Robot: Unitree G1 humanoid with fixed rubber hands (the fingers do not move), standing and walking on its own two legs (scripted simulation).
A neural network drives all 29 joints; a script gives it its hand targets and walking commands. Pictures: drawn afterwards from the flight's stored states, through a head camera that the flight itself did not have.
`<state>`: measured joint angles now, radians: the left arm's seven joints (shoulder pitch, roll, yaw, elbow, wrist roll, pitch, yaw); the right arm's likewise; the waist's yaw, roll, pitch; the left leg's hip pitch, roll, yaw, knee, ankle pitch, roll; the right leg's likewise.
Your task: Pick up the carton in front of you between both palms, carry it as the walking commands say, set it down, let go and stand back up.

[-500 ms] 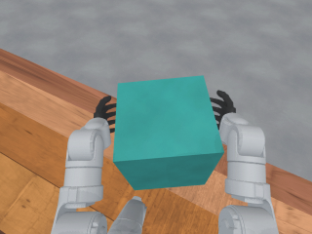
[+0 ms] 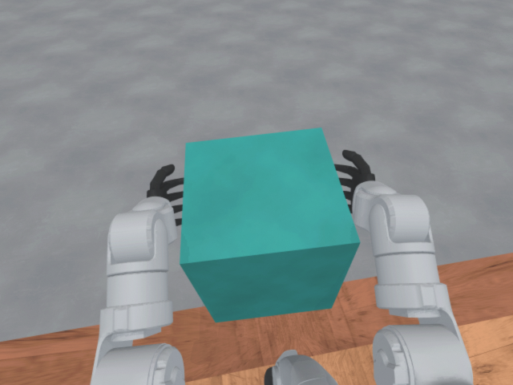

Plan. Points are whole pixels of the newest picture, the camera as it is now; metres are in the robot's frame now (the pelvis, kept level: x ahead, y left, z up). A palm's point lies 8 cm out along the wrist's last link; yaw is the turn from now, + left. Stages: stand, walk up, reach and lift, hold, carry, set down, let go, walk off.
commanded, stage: carry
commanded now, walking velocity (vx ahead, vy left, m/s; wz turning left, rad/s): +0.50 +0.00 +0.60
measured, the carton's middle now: (264, 232) +0.35 -0.06 +0.04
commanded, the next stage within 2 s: none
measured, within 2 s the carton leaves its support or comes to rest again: neither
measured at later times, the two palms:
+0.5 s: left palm (118, 158) +0.63 +0.22 -0.02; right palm (247, 141) +0.65 -0.07 -0.02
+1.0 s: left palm (71, 124) +0.84 +0.38 -0.06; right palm (172, 88) +0.97 +0.11 -0.05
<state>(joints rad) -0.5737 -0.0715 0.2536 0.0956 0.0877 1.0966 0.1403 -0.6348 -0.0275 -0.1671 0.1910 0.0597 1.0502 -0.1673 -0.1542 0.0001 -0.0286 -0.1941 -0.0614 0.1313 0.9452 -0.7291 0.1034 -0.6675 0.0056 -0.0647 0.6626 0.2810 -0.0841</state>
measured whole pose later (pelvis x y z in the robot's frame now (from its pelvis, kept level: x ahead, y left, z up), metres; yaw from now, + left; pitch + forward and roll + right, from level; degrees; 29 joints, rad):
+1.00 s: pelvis +0.55 +0.11 -0.20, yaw +17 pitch +3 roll -1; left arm -0.72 0.01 0.17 0.07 -0.04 1.27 0.21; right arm -0.83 -0.07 -0.25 0.16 0.01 1.26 -0.14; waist 0.12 0.06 0.01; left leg -0.69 0.02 -0.04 1.01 -0.25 0.05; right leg -0.39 -0.01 -0.11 0.80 -0.46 -0.04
